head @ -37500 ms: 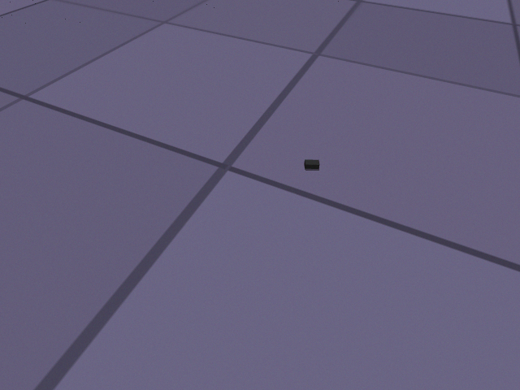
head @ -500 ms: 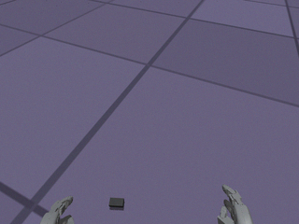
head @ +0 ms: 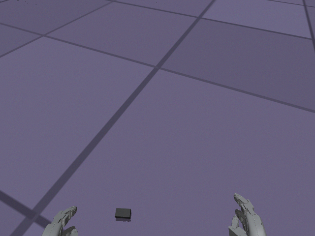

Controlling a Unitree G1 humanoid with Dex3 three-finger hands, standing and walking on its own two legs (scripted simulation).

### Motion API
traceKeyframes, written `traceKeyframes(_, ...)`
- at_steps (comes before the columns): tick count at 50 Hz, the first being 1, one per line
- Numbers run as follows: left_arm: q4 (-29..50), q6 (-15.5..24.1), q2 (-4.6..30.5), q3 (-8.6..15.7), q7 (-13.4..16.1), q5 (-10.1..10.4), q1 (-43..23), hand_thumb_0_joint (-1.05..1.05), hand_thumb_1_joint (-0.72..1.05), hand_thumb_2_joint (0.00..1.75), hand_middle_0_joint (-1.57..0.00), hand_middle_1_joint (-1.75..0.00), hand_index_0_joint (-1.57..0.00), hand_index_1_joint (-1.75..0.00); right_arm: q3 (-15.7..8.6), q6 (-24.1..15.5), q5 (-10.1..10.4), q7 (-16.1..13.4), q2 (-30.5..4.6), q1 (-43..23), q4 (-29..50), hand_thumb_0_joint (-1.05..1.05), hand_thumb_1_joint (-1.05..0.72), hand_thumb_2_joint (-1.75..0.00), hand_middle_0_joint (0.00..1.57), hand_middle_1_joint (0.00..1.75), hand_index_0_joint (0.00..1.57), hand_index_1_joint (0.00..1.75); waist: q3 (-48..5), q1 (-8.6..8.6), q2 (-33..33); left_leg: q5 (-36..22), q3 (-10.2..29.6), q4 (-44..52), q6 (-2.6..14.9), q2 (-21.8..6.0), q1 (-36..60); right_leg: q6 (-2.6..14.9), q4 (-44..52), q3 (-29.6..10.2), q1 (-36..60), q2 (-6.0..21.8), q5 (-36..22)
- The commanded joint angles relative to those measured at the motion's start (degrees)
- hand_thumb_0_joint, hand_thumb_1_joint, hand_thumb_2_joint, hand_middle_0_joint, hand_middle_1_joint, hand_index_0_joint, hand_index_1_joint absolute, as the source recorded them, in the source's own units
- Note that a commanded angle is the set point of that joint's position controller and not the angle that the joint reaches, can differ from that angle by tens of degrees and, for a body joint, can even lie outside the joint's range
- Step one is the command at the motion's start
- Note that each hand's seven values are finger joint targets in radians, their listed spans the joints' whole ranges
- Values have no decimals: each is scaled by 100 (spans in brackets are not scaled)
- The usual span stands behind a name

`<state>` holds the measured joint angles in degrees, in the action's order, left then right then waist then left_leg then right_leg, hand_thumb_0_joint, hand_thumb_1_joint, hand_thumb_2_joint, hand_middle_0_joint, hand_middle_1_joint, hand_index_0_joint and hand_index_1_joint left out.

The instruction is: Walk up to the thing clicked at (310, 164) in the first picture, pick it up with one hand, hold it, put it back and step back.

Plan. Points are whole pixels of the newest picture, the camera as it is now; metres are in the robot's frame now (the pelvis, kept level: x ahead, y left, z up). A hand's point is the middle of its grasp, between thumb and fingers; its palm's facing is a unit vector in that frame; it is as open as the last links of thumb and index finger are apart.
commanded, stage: home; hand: left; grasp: from above
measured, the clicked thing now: (123, 213) +0.41 +0.16 -0.70
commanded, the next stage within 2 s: stand in 0.60 s
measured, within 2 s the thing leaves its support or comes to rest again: neither
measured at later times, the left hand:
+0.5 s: hand out of the picture +0.16 +0.18 -0.05, palm faces +0.04 -0.98 -0.21, open 7.4 cm
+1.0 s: hand out of the picture +0.10 +0.22 -0.10, palm faces +0.03 -0.95 -0.32, open 7.4 cm
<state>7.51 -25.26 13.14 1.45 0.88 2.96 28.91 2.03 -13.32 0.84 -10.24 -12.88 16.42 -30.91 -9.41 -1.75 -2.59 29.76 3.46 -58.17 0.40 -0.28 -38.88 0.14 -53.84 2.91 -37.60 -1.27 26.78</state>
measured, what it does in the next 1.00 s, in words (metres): stands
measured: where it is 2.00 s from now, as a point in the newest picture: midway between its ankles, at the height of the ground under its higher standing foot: outside the picture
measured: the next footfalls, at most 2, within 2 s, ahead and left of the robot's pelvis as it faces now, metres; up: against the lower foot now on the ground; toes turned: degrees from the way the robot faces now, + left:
none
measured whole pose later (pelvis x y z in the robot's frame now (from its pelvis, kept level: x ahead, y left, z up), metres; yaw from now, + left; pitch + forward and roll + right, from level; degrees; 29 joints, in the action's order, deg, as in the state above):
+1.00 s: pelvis -0.01 +0.00 +0.04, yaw -1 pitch +0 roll +0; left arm -44.0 -2.9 15.8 2.7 1.6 -2.7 12.0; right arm -2.0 -1.9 -3.0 -1.4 -16.0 10.5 -50.7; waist 1.1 1.5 0.5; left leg 21.1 0.8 -39.5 0.7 1.0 -18.5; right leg 0.0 -39.4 0.2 -19.6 0.2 19.8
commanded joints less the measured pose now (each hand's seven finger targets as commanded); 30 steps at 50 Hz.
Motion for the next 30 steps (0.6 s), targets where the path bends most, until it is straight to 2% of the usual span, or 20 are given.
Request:
traceKeyframes(1,1100,252,633,351,65,-19,-100,0,90,90,-20,-30,-20,-30,-348,-302,-25,-51,-743,-314,940,0,-90,-90,20,30,20,30,-559,-79,32,-1787,-19,913,54,69,521,44,782,12,516,-29,-1442)
traceKeyframes(4,1090,255,625,345,68,-18,-115,0,90,90,-20,-30,-20,-30,-356,-288,-31,-39,-755,-358,920,0,-90,-90,20,30,20,30,-444,-20,-86,-1769,54,1008,6,31,487,68,719,65,431,-47,-1321)
traceKeyframes(8,1090,245,601,342,57,-6,-161,0,90,90,-20,-30,-20,-30,-346,-273,-23,-23,-742,-334,951,0,-90,-90,20,30,20,30,-388,-47,-72,-1515,60,1044,16,31,454,54,742,54,387,-51,-1141)
traceKeyframes(10,1110,246,640,366,61,7,-69,0,90,90,-20,-30,-20,-30,-365,-257,-18,-29,-764,-318,972,0,-90,-90,20,30,20,30,-564,-48,-29,-1608,37,975,38,57,463,57,771,39,479,-40,-1242)
traceKeyframes(12,1087,230,617,318,66,-6,-122,0,90,90,-20,-30,-20,-30,-332,-268,-12,-26,-722,-333,1006,0,-90,-90,20,30,20,30,-375,-73,96,-1448,-20,935,78,78,379,29,850,21,407,-29,-1186)
traceKeyframes(14,1171,245,647,384,75,5,-154,0,90,90,-20,-30,-20,-30,-340,-271,-14,-38,-732,-339,982,0,-90,-90,20,30,20,30,-406,-55,-31,-1335,-21,984,58,68,418,38,832,10,393,-32,-1064)
traceKeyframes(17,1240,272,635,349,68,0,-100,0,90,90,-20,-30,-20,-30,-364,-271,-13,-27,-756,-330,980,0,-90,-90,20,30,20,30,-599,-32,-136,-1715,62,987,11,26,517,71,695,49,435,-44,-1297)
traceKeyframes(18,1151,260,658,397,85,-4,-24,0,90,90,-20,-30,-20,-30,-359,-260,-10,-32,-746,-327,999,0,-90,-90,20,30,20,30,-524,-7,-56,-1718,27,937,31,40,464,65,730,45,453,-36,-1338)
traceKeyframes(19,1134,249,641,342,87,-13,-47,0,90,90,-20,-30,-20,-30,-345,-257,-10,-32,-732,-318,1001,0,-90,-90,20,30,20,30,-485,-32,-26,-1619,21,940,40,62,415,54,753,34,436,-35,-1265)
traceKeyframes(22,1203,265,659,372,90,-16,-76,0,90,90,-20,-30,-20,-30,-356,-247,-24,-34,-731,-295,1020,0,-90,-90,20,30,20,30,-573,-32,-68,-1529,-13,918,48,73,439,47,780,17,429,-34,-1232)
traceKeyframes(23,1068,250,612,319,82,-18,-48,0,90,90,-20,-30,-20,-30,-359,-246,-21,-33,-748,-309,1018,0,-90,-90,20,30,20,30,-516,-85,-1,-1492,0,944,46,70,441,46,772,23,384,-43,-1180)
traceKeyframes(24,1127,242,603,328,84,-4,-42,0,90,90,-20,-30,-20,-30,-361,-253,-19,-34,-744,-308,1033,0,-90,-90,20,30,20,30,-492,-56,23,-1478,-5,919,60,69,407,47,794,22,400,-35,-1184)
traceKeyframes(26,1160,259,648,373,95,-4,-77,0,90,90,-20,-30,-20,-30,-348,-255,-16,-28,-740,-320,1002,0,-90,-90,20,30,20,30,-431,-16,-78,-1536,32,982,21,46,410,62,725,46,376,-48,-1177)
traceKeyframes(30,1201,266,602,328,72,9,-58,0,90,90,-20,-30,-20,-30,-360,-245,-18,-24,-735,-301,1025,0,-90,-90,20,30,20,30,-593,-60,-96,-1632,24,933,24,55,474,61,717,32,412,-46,-1268)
